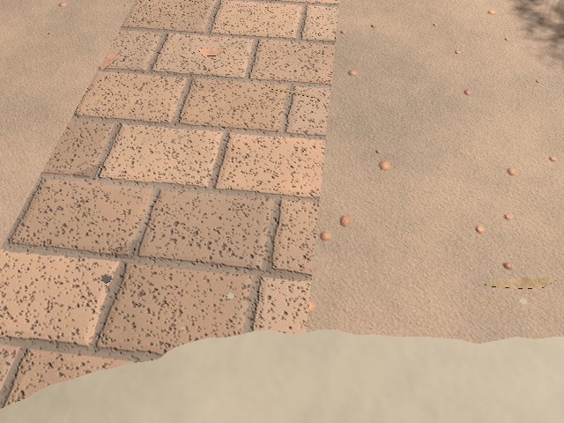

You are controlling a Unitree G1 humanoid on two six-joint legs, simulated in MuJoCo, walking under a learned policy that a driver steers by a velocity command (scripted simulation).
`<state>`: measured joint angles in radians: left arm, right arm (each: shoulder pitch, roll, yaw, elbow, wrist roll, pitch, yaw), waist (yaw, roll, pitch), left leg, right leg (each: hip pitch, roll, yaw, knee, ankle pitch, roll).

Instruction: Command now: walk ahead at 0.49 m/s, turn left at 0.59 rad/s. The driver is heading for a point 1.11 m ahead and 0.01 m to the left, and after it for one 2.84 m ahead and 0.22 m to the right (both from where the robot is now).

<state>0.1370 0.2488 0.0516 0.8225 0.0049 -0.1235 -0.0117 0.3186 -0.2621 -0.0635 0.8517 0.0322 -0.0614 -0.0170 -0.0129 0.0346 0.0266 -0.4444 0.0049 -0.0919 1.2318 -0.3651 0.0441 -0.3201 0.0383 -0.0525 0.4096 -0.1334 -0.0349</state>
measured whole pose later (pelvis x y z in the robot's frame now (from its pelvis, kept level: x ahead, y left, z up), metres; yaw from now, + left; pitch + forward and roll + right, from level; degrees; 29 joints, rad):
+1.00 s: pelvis +0.55 +0.07 -0.01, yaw +10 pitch +2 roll +1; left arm 0.12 0.27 0.04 0.82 -0.01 -0.10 -0.05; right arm 0.35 -0.28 -0.05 0.86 0.03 -0.08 0.00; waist -0.02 0.02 0.02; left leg -0.27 0.00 -0.05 1.08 -0.46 0.03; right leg -0.45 0.01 -0.05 0.56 -0.16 -0.06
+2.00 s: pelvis +1.07 +0.16 -0.01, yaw -6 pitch +2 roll +2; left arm 0.08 0.24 0.06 0.74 -0.02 -0.02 -0.06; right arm 0.31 -0.27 -0.08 0.91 0.01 -0.06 -0.02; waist -0.06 -0.02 0.03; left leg 0.11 0.03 0.30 0.31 -0.42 -0.04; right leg -0.58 -0.06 -0.06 0.65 -0.12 -0.09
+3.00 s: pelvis +1.62 +0.02 +0.00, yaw -22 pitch +3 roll +2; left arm 0.04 0.25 0.04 0.67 -0.02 -0.08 -0.03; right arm 0.38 -0.28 -0.05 0.89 0.02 -0.07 0.01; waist -0.11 -0.03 0.01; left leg 0.02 -0.04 0.02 0.25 -0.32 0.02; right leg -0.58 -0.06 0.02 0.53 0.00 -0.02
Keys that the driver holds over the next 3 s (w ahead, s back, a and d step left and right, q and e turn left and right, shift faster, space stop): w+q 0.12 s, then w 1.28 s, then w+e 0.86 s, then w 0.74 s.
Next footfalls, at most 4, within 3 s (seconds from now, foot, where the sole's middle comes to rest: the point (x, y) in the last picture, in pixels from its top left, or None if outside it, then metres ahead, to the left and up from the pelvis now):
0.36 left None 0.35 0.19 -0.77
0.90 right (293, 333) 0.68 0.00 -0.77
1.48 left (190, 246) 0.95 0.29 -0.77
2.04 right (274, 171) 1.24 0.04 -0.77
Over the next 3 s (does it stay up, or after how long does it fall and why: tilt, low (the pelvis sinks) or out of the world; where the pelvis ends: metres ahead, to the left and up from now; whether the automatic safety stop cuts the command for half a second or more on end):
stays up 1.62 0.02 0.00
